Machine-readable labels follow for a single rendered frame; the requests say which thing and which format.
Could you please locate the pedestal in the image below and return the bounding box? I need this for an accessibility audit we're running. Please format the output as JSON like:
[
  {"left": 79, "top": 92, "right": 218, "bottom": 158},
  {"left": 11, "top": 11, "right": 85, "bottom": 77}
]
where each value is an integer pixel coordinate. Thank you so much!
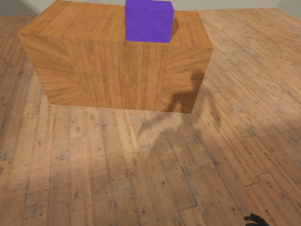
[{"left": 17, "top": 0, "right": 214, "bottom": 114}]

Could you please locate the robot right hand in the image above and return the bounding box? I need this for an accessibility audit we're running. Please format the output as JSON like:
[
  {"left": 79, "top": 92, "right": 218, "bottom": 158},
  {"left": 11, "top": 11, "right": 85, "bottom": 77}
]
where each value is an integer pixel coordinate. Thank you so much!
[{"left": 244, "top": 213, "right": 269, "bottom": 226}]

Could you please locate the carton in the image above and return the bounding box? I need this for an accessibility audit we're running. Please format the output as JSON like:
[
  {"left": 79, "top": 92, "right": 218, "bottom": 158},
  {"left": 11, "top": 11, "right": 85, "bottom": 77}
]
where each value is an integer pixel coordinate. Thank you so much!
[{"left": 124, "top": 0, "right": 174, "bottom": 43}]

